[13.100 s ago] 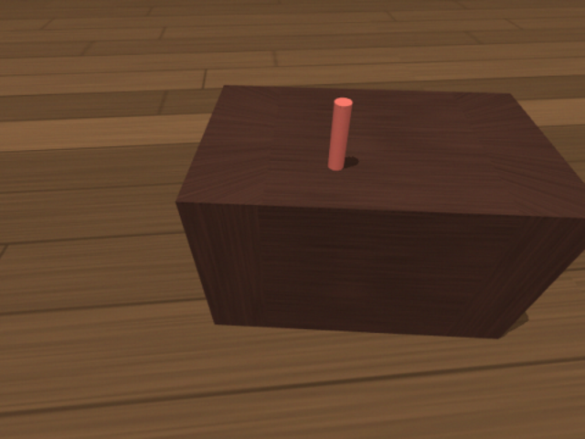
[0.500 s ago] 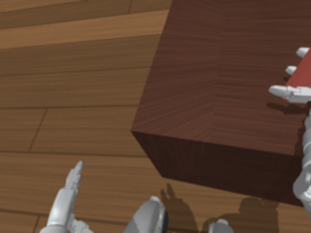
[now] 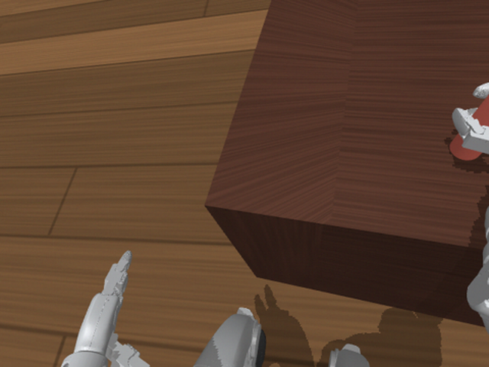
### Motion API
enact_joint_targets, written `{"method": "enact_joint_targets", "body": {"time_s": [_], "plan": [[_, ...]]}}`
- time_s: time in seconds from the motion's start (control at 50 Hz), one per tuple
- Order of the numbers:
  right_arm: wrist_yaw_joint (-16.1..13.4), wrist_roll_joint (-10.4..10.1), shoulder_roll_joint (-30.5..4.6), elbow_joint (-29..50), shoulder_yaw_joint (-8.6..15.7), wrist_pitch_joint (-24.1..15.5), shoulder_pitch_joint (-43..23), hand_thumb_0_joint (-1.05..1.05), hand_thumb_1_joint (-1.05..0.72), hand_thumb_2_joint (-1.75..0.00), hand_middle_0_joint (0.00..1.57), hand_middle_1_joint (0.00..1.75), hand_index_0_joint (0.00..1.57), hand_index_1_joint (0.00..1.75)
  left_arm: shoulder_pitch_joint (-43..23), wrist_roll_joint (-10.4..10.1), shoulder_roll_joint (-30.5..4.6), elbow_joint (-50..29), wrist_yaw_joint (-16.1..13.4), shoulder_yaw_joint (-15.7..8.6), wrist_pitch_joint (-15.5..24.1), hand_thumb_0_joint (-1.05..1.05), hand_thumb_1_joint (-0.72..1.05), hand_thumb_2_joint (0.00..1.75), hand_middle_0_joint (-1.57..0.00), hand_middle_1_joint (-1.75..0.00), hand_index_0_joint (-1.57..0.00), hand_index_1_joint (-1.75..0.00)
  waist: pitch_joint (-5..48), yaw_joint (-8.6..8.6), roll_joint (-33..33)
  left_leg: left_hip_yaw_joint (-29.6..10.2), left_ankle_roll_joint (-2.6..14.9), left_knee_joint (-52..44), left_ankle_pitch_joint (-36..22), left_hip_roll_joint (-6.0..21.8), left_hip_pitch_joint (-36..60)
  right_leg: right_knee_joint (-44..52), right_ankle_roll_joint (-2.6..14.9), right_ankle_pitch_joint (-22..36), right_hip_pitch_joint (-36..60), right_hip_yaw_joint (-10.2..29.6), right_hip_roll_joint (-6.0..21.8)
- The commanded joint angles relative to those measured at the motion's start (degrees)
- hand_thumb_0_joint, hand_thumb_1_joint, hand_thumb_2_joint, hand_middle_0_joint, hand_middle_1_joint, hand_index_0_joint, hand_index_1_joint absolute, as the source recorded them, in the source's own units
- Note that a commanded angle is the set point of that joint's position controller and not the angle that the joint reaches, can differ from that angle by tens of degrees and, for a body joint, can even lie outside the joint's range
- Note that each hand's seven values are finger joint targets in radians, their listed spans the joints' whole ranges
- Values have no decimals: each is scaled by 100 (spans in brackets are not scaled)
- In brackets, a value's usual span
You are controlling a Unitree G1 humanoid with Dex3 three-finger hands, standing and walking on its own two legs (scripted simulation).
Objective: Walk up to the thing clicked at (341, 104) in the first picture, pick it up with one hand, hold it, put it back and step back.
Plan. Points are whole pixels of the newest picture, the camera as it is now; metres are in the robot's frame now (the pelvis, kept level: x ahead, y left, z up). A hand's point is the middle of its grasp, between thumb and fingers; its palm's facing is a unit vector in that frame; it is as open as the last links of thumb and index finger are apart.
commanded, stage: settle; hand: right
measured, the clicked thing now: out of the picture +0.54 -0.24 +0.08
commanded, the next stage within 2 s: lift in 0.76 s
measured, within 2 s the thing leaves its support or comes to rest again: leaves its support in 0.14 s
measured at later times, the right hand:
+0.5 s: hand out of the picture +0.54 -0.23 +0.10, palm faces +0.25 +0.97 -0.01, open 5.8 cm
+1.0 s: hand out of the picture +0.53 -0.22 +0.13, palm faces +0.25 +0.97 -0.02, open 5.8 cm
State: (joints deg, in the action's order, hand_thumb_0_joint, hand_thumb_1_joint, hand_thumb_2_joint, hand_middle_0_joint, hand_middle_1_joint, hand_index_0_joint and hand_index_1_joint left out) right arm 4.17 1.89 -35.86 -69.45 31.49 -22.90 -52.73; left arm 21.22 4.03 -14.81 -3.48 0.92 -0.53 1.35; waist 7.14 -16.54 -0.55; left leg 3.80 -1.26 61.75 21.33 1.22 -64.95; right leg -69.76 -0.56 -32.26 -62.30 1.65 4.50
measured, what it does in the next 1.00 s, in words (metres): stands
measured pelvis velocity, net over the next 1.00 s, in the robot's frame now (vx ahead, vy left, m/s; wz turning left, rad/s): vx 0.01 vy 0.00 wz -0.01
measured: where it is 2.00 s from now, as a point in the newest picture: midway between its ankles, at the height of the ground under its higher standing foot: outside the picture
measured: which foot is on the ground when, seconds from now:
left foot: down 0.00-1.00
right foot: down 0.00-1.00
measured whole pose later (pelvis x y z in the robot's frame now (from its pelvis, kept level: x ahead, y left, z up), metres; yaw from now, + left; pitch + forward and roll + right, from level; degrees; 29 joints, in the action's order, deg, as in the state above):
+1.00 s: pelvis +0.01 +0.00 +0.04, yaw +0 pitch +19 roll +3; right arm 1.5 -0.1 -31.5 -67.3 26.8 -17.8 -53.2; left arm 19.2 2.7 -14.0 7.2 0.0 -1.1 3.1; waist 6.0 -12.8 -0.1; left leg 2.8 -1.4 51.7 18.0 1.4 -52.9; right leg -58.6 -0.5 -28.2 -49.8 0.2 3.9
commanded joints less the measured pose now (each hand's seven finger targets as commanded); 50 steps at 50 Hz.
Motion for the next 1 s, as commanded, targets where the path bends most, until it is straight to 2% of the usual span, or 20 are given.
{"method": "enact_joint_targets", "body": {"time_s": [0.0, 0.02, 0.06, 0.14, 0.18, 0.26, 0.3, 0.38, 0.42, 0.5, 0.54, 0.62, 0.66, 0.74, 0.78, 0.8, 0.86, 0.9, 0.92, 0.98], "plan": [[-58, -161, -1193, 1222, -157, -326, -2500, 0, -66, -121, 132, 131, 132, 131, 720, -48, -812, -411, -76, -630, 263, 0, -58, 7, -7, -5, -5, -7, 2881, 70, 1824, -89, 269, -500, -1474, -286, 1975, 1020, -40, 2810, 2000, 67, -259], [-36, -210, -825, 764, -345, -256, -2216, 0, -64, -122, 131, 132, 131, 132, 515, -82, -839, -425, -83, -663, 309, 0, -58, 7, -7, -5, -5, -7, 2691, 20, 1547, -56, 249, -571, -1473, -300, 1860, 1058, -24, 2776, 1979, 109, -261], [-211, -128, -2299, 2601, 291, -494, -3496, 0, -62, -123, 135, 134, 135, 135, -102, -41, -1277, -923, -167, -974, 389, 0, -58, 7, -7, -5, -5, -7, 4049, 259, 1977, -134, 252, -481, -1703, -257, 2293, 988, -41, 3188, 2671, 117, -200], [-96, -207, -170, 164, -744, -134, -1912, 0, -63, -123, 133, 133, 133, 133, 33, -104, -765, -241, -115, -580, 365, 0, -58, 8, -6, -5, -5, -7, 2377, -94, 1109, 12, 236, -809, -1304, -339, 1855, 1248, 6, 2602, 2106, 145, -244], [-285, -113, -2531, 2909, 320, -508, -3864, 0, -62, -123, 137, 136, 138, 136, -625, -78, -1330, -1159, -209, -879, 422, 0, -58, 7, -7, -5, -5, -6, 4255, 381, 1836, -152, 227, -679, -1668, -248, 2679, 1219, -16, 2914, 2724, 97, -204], [-75, -257, -234, -4, -685, -52, -1771, 0, -67, -126, 135, 136, 135, 136, 394, -130, -515, 223, -88, -330, 333, 0, -57, 7, -6, -5, -5, -7, 2111, -15, 1184, -41, 232, -889, -1720, -324, 2144, 1296, 8, 2954, 2026, 55, -314], [-305, -138, -2655, 2632, 424, -430, -3725, 0, -64, -123, 138, 136, 139, 136, -506, -88, -1540, -928, -238, -1120, 407, 0, -58, 6, -7, -5, -5, -6, 4257, 300, 1613, -183, 199, -754, -2250, -227, 3055, 1255, -9, 3357, 2836, 58, -246], [-77, -247, 24, -40, -831, -38, -1923, 0, -67, -129, 134, 138, 135, 138, 180, -153, -450, 280, -71, -338, 369, 0, -57, 7, -6, -5, -5, -7, 1729, -23, 908, -60, 218, -1036, -1464, -298, 2110, 1496, 52, 2396, 1864, 40, -319], [-287, -157, -2413, 2185, 328, -379, -3523, 0, -66, -128, 137, 139, 138, 139, -652, -133, -1291, -830, -200, -865, 468, 0, -58, 6, -6, -5, -5, -6, 3732, 398, 1321, -163, 204, -897, -1742, -219, 2975, 1497, 18, 2621, 2540, 61, -261], [-40, -283, -112, 20, -764, 16, -1920, 0, -66, -126, 131, 135, 132, 135, 228, -178, -584, 108, -100, -427, 433, 0, -57, 7, -6, -5, -5, -7, 2165, 38, 932, -42, 196, -1131, -1480, -292, 2281, 1592, 31, 2487, 2317, 47, -307], [-254, -203, -2207, 2662, 88, -342, -4058, 0, -68, -128, 136, 138, 137, 138, -524, -135, -1246, -743, -216, -865, 500, 0, -58, 6, -6, -5, -5, -6, 4009, 406, 1529, -183, 192, -985, -1837, -209, 3046, 1561, 1, 2767, 2903, 24, -284], [-82, -300, -189, 150, -739, 30, -2141, 0, -69, -131, 135, 140, 136, 140, 105, -168, -504, 384, -105, -290, 459, 0, -58, 7, -6, -5, -4, -7, 2148, 155, 931, -63, 211, -1142, -1671, -287, 2391, 1630, 13, 2743, 2297, 47, -323], [-284, -213, -2222, 2827, 54, -364, -4228, 0, -67, -130, 137, 140, 137, 140, -651, -129, -1270, -608, -238, -875, 538, 0, -59, 7, -6, -5, -4, -6, 4112, 449, 1637, -199, 203, -1038, -1908, -210, 3145, 1612, -12, 2925, 3072, 9, -277], [-124, -310, -70, -159, -733, 109, -1828, 0, -71, -135, 135, 142, 135, 142, 96, -193, -494, 589, -126, -320, 472, 0, -59, 8, -6, -5, -4, -7, 1777, 145, 724, -77, 196, -1295, -1524, -279, 2467, 1776, 53, 2360, 2111, 14, -340], [-294, -208, -2111, 2847, -50, -318, -4248, 0, -68, -132, 137, 142, 138, 142, -746, -146, -1109, -469, -238, -743, 563, 0, -59, 7, -6, -5, -5, -6, 4028, 478, 1551, -228, 192, -1134, -1853, -198, 3193, 1702, 14, 2743, 3064, -28, -279], [-300, -174, -1984, 2565, -148, -265, -4064, 0, -67, -136, 139, 145, 140, 145, -241, -84, -1102, -105, -223, -752, 513, 0, -58, 7, -6, -5, -4, -6, 4158, 471, 1849, -218, 200, -1136, -1986, -209, 3308, 1670, -10, 2981, 3305, -93, -318], [-157, -349, -64, -319, -668, 250, -1573, 0, -65, -132, 137, 141, 138, 141, 186, -226, -653, 655, -149, -484, 478, 0, -58, 8, -6, -5, -5, -7, 1673, 173, 437, -27, 184, -1410, -1624, -293, 2632, 1879, 48, 2501, 2200, 24, -359], [-337, -244, -2056, 2856, -29, -242, -4115, 0, -64, -134, 141, 144, 141, 144, -792, -179, -1222, -429, -241, -886, 569, 0, -57, 6, -6, -5, -5, -6, 3925, 503, 1494, -181, 200, -1219, -1882, -222, 3193, 1860, -14, 2973, 3203, 21, -256], [-332, -216, -1941, 2755, -122, -216, -4009, 0, -65, -136, 143, 148, 144, 148, -430, -135, -1253, -279, -239, -948, 537, 0, -57, 6, -6, -5, -5, -6, 4273, 518, 1733, -159, 203, -1234, -1977, -238, 3315, 1799, -31, 3237, 3653, -35, -272], [-149, -398, 207, -335, -779, 324, -1176, 0, -63, -133, 140, 144, 140, 144, 509, -252, -476, 1026, -125, -402, 447, 0, -58, 8, -5, -5, -4, -6, 1625, 313, 562, -42, 208, -1494, -1802, -285, 2815, 1986, 22, 2742, 2384, -47, -383]]}}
